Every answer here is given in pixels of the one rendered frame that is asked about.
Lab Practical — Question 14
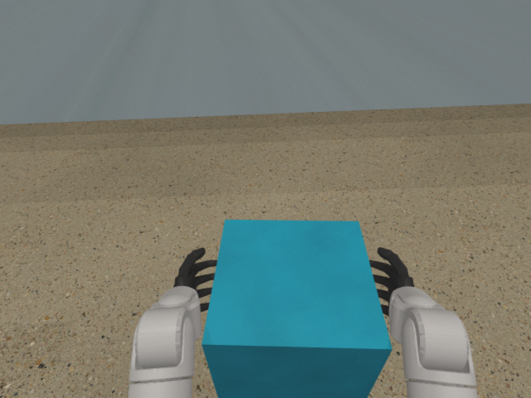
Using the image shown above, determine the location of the carton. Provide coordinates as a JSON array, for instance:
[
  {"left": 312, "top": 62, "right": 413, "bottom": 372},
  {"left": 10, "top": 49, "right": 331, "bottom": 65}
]
[{"left": 202, "top": 220, "right": 392, "bottom": 398}]

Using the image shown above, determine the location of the left robot forearm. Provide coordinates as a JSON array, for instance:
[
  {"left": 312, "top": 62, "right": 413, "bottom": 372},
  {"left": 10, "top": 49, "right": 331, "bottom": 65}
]
[{"left": 128, "top": 286, "right": 202, "bottom": 398}]

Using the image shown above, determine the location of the robot right hand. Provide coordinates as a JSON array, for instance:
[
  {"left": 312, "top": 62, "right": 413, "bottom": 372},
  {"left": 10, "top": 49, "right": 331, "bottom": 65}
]
[{"left": 369, "top": 247, "right": 414, "bottom": 317}]

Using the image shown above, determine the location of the right robot forearm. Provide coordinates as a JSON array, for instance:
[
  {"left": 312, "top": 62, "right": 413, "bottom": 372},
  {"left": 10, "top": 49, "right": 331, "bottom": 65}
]
[{"left": 389, "top": 286, "right": 478, "bottom": 398}]

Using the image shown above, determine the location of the robot left hand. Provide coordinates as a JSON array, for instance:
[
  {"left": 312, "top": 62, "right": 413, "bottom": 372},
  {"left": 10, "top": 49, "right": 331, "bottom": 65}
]
[{"left": 173, "top": 248, "right": 217, "bottom": 312}]

